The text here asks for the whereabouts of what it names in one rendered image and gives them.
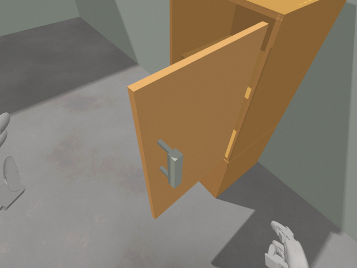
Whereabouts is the robot left hand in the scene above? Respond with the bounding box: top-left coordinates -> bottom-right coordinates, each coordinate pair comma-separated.
0,112 -> 26,211

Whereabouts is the cupboard door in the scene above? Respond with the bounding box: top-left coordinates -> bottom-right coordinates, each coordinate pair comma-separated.
127,21 -> 269,219

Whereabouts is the robot right hand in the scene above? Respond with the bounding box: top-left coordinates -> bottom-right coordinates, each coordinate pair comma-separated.
265,221 -> 309,268

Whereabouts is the handle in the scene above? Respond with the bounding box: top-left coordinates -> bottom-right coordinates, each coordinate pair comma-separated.
157,139 -> 184,189

